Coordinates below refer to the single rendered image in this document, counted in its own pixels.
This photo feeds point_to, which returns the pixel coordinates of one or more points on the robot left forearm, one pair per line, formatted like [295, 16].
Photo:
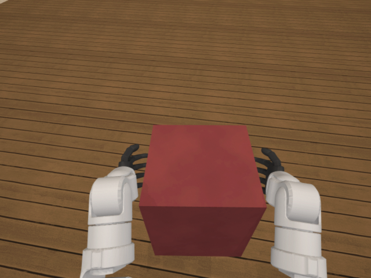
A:
[110, 247]

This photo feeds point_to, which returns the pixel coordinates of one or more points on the robot left hand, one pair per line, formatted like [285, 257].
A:
[127, 160]

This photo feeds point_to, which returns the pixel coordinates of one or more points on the robot right hand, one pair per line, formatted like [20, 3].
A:
[274, 165]

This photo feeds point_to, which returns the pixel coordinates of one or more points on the carton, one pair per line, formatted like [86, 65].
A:
[201, 193]

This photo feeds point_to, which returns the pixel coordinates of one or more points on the robot right forearm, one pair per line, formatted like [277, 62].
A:
[297, 249]

